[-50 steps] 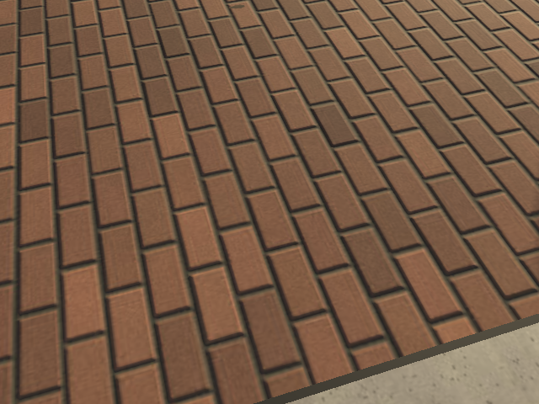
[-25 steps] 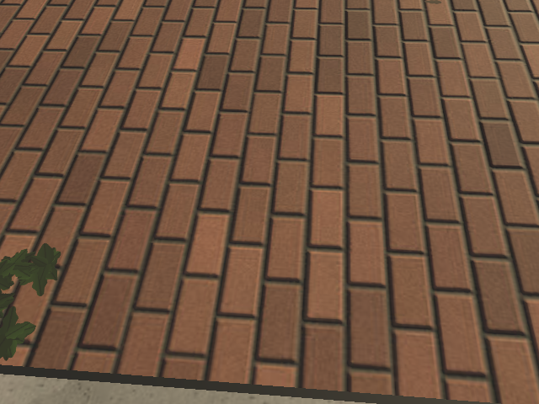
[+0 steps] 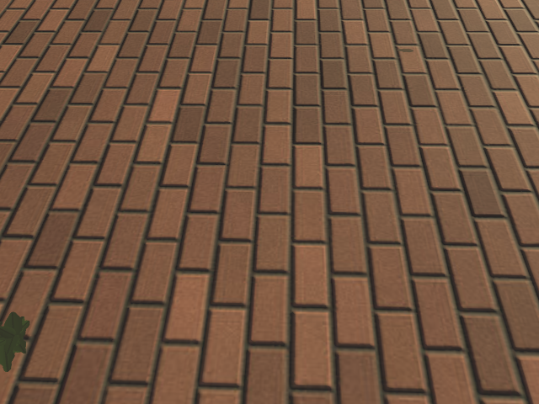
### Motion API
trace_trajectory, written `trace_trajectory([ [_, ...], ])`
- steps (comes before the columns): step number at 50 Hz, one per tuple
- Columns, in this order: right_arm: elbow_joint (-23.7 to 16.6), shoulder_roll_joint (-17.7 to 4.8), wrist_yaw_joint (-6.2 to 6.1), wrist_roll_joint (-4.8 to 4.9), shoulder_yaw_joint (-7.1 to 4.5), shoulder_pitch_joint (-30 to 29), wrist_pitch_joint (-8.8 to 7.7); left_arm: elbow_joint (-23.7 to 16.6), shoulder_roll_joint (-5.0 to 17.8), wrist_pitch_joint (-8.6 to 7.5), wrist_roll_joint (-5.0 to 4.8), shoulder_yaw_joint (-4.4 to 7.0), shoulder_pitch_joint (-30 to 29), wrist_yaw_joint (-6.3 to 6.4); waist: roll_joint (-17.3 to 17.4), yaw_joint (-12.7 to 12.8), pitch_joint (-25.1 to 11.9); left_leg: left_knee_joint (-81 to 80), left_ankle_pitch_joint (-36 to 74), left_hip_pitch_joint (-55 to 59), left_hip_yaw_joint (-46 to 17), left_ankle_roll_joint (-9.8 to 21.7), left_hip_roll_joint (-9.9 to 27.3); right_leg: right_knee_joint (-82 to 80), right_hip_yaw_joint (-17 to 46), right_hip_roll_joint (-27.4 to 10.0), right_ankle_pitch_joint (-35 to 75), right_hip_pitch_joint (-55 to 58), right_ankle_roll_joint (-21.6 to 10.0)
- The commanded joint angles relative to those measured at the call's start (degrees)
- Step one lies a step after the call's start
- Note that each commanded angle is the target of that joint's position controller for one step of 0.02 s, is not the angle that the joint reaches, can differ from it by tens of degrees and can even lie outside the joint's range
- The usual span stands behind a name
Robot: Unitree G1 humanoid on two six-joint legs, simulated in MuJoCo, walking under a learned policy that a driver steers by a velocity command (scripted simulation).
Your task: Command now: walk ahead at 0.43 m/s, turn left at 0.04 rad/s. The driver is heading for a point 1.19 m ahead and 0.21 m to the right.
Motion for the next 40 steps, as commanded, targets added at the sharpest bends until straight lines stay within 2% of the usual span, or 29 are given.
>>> trace_trajectory([
  [1, -4.31, -9.35, -0.15, 0.06, -1.63, -6.03, 0.10, -3.66, 7.15, -2.07, 0.25, 2.22, 2.32, 0.17, 3.10, 5.63, 2.40, 5.19, 34.72, 1.67, -6.62, 9.34, 10.21, -22.48, -1.71, 3.38, 7.50, 5.99, -1.67],
  [2, -3.84, -10.92, -0.20, 0.99, -2.00, -6.57, 0.44, -1.75, 7.56, -2.23, 0.75, 3.01, 7.27, 0.36, 3.15, 8.58, -1.25, 17.15, 46.65, 1.22, -3.55, 7.67, 8.07, -33.36, -3.65, 5.87, 13.67, 15.88, -1.71],
  [3, -4.92, -10.23, -0.11, 0.88, -1.73, -8.85, -0.11, 1.15, 10.00, -2.05, 0.72, 3.83, 16.72, 0.33, 0.10, 11.75, -5.51, 32.40, 42.06, -10.22, -3.04, 5.30, 6.01, -36.78, 2.18, 2.09, 19.63, 32.18, -2.73],
  [4, -6.28, -0.04, 0.80, -2.92, 1.10, -6.55, -1.73, 2.00, 16.17, -1.19, 0.25, 4.22, 19.03, 0.50, -22.65, 6.64, -8.49, 54.94, -12.25, -33.20, -0.81, 0.82, -1.77, -27.73, 18.91, -12.73, 56.41, 48.70, -4.50],
  [5, -3.66, 0.11, 1.37, 1.10, 1.08, -1.13, -4.22, 2.35, 15.45, -1.27, 1.71, 4.66, 25.45, 0.66, -17.29, 9.73, -13.55, 69.29, -15.35, -45.52, -13.01, -0.50, -8.10, -30.72, 35.99, -21.69, 51.55, 53.03, -16.94],
  [6, -4.30, -2.11, 1.92, 3.63, 0.73, -5.35, -5.15, 3.91, 12.95, -0.87, 2.62, 4.31, 24.12, 0.87, -8.02, 9.12, -5.60, 80.14, -15.03, -57.95, -12.98, -0.17, -6.15, -34.24, 34.92, -22.74, 35.27, 51.33, -19.80],
  [7, -6.64, -1.64, 2.38, 3.85, 1.30, -13.60, -5.24, 4.64, 8.96, -0.15, 2.27, 3.33, 21.06, 0.87, -5.47, 9.08, 2.03, 86.68, -12.61, -67.59, -9.52, 0.78, -3.02, -35.82, 28.94, -20.46, 24.66, 48.07, -17.28],
  [9, -8.85, 2.96, 2.70, 1.92, 2.92, -16.51, -3.79, 6.30, 2.16, 0.58, 2.52, 0.30, 17.27, 0.29, -5.71, 5.40, 7.23, 107.98, -12.58, -75.15, -4.86, 1.46, -0.79, -38.20, 22.44, -17.23, 19.27, 38.10, -14.51],
  [11, -12.41, 6.16, 4.35, 2.27, 4.94, -17.78, -3.19, 8.23, -1.69, 0.56, 1.40, -1.61, 14.79, 0.12, -6.02, 1.79, 10.64, 112.84, -10.19, -77.63, -4.89, 3.60, 0.45, -41.16, 14.76, -12.74, 11.90, 26.36, -10.33],
  [14, -19.66, 8.11, 5.12, 1.68, 7.93, -23.90, -2.96, 9.67, 0.38, 1.54, 1.64, -2.54, 10.44, 0.85, -4.00, -1.55, 14.68, 102.32, -2.80, -76.90, -3.16, 3.48, 1.28, -45.52, 4.90, -8.04, 7.35, 9.35, -5.89],
  [16, -22.74, 5.67, 4.97, -0.41, 9.11, -27.59, -3.23, 8.68, 2.60, 0.95, 0.83, -2.72, 9.46, 2.57, -2.53, -2.38, 9.80, 78.23, 5.70, -53.84, 6.94, 1.04, 3.78, -54.20, 0.47, -4.60, 13.84, -5.76, -7.62],
  [17, -22.17, 4.82, 4.48, -0.98, 8.56, -27.48, -3.55, 8.77, 3.92, -0.67, -0.50, -2.50, 10.64, 2.72, -3.51, -2.20, 3.86, 71.74, 9.52, -34.88, 10.99, 1.49, 3.18, -58.45, 0.48, -4.95, 24.22, -8.05, -9.24],
  [18, -21.12, 4.66, 2.99, -2.18, 7.48, -27.68, 0.12, 9.32, 7.71, -2.42, -1.34, -1.58, 12.82, 1.71, -0.94, -1.18, 3.78, 67.84, 0.15, -31.16, 15.16, 4.49, -0.40, -58.92, -1.33, -4.52, 45.45, -0.04, -10.04],
  [19, -19.63, 3.76, 2.31, -2.56, 7.25, -25.58, 1.28, 10.16, 10.38, -2.69, -1.72, -0.87, 16.52, 1.42, -2.67, -0.08, 0.23, 62.33, -5.70, -31.12, 16.75, 6.04, -1.89, -51.60, -2.29, -5.45, 70.58, 13.01, -10.09],
  [20, -17.81, 2.58, 2.20, -1.78, 6.29, -19.63, 1.50, 10.42, 12.42, -2.69, -0.69, -0.05, 17.68, 1.93, -9.30, -2.23, -4.30, 57.02, -9.92, -31.26, 16.02, 6.92, -4.57, -41.73, -2.25, -7.21, 94.64, 25.10, -9.33],
  [21, -25.00, -0.58, 7.53, -4.05, 8.20, -32.47, 5.22, 15.90, 16.78, -2.71, 9.75, 0.08, 22.57, -5.34, -25.69, -4.26, -1.96, 44.72, -6.01, -40.43, 9.76, 8.10, -4.82, -40.57, 5.25, -16.33, 114.61, 30.40, -15.55],
  [22, -20.17, -3.79, 7.62, -3.19, 6.11, -21.22, 6.04, 13.17, 18.03, -2.09, 9.53, 2.43, 15.54, -7.90, -17.85, -6.58, -4.32, 34.27, -2.33, -38.28, 6.55, 9.56, -6.10, -28.49, 2.02, -14.91, 118.24, 40.17, -14.08],
  [23, -10.60, -6.82, 6.43, -3.34, 4.17, -0.53, 6.32, 11.72, 15.24, -1.30, 10.07, 2.97, 13.23, -8.35, -9.23, -10.55, -17.93, 31.79, 8.60, -14.29, -3.25, 12.46, -5.07, -8.55, 4.93, -13.25, 104.27, 28.21, -13.41],
  [24, -3.39, -9.20, 5.83, -1.39, 3.79, 9.58, 4.11, 11.74, 4.31, -1.84, 13.21, -0.58, 27.69, -10.15, 11.68, -5.21, -34.59, 19.05, 9.06, 16.73, -37.80, 27.47, 9.74, 7.13, 10.99, -1.71, 36.58, 1.66, -10.30],
  [25, -2.09, -10.09, 5.37, -4.51, 2.72, 17.65, 2.62, 11.02, 9.81, -1.28, 7.09, 2.23, 18.38, -9.89, 6.51, -12.93, -22.70, 6.52, -12.50, 7.19, -56.08, 27.23, 13.14, 39.45, 22.91, 10.09, 20.79, -12.10, -8.45],
  [26, 2.75, -8.87, 4.92, -5.04, 2.98, 13.21, -0.92, 6.24, 3.92, -2.52, 4.59, 1.11, 8.97, -8.27, 2.16, -7.76, -5.82, 5.83, -23.54, -3.60, -48.63, 19.32, 14.36, 53.96, 24.92, 10.51, 21.35, -26.45, -8.14],
  [27, 3.81, -3.45, 5.37, -3.96, 3.99, 1.89, -3.48, 3.77, 0.84, -3.01, 4.42, -0.15, 5.09, -5.19, -0.73, -2.36, -2.50, 7.51, -20.72, -11.59, -41.54, 18.88, 13.91, 58.30, 22.85, 9.02, 21.42, -28.51, -8.43],
  [28, 5.28, 2.95, 6.11, -4.23, 5.81, -3.87, -4.85, 2.71, -0.67, -2.18, 5.42, -1.27, 6.06, -3.19, -3.14, 1.81, -4.42, 7.05, -12.85, -14.97, -33.68, 18.16, 13.11, 58.91, 22.61, 7.21, 23.63, -28.93, -9.72],
  [29, 6.30, 7.18, 6.26, -4.84, 6.81, -8.01, -5.74, 1.94, -0.42, -0.93, 5.86, -2.08, 6.19, -2.48, -6.08, 4.67, -3.55, 6.14, -6.69, -18.77, -25.57, 16.27, 11.88, 57.20, 20.00, 4.59, 24.20, -28.67, -9.98],
  [30, 6.94, 8.92, 5.94, -4.61, 7.46, -11.56, -5.95, 1.06, -1.98, 0.23, 5.39, -2.96, 6.22, -2.40, -3.92, 7.40, -4.10, 5.31, -2.44, -21.97, -19.55, 13.84, 9.70, 56.78, 17.02, 2.49, 23.42, -29.01, -10.64],
  [33, 6.24, 4.69, 4.88, -4.28, 6.19, -15.07, -8.10, -1.46, 1.38, -0.73, 4.14, -1.96, 1.97, -3.06, 0.80, 8.58, -1.03, -0.36, 4.55, -29.46, -7.21, 10.59, 5.81, 41.56, 10.35, -1.40, 15.91, -22.56, -7.57],
  [35, 7.02, 0.68, 3.75, -5.33, 5.56, -9.25, -8.76, -2.79, 4.47, -2.50, 4.59, -1.11, -5.04, -3.50, 2.90, 4.19, -1.52, -1.87, 8.57, -25.82, -4.75, 10.49, 4.66, 32.72, 7.33, -2.06, 19.96, -23.10, -3.99],
  [37, 8.25, -1.53, 3.61, -5.69, 5.14, -1.85, -8.53, -3.45, 4.17, -3.06, 4.78, -1.20, -10.13, -3.55, 3.46, 0.24, -1.16, -1.74, 16.29, -16.44, -5.83, 11.63, 6.43, 22.01, 5.99, -2.54, 24.02, -27.05, -0.89],
  [40, 8.06, -2.41, 5.21, -3.58, 4.75, 1.33, -8.14, -4.08, 1.89, -1.90, 4.76, -1.45, -13.83, -3.49, 3.71, -0.76, 1.29, -3.42, 23.87, -12.13, -5.16, 13.62, 8.99, 1.61, 4.55, -2.51, 29.66, -20.40, 1.67],
])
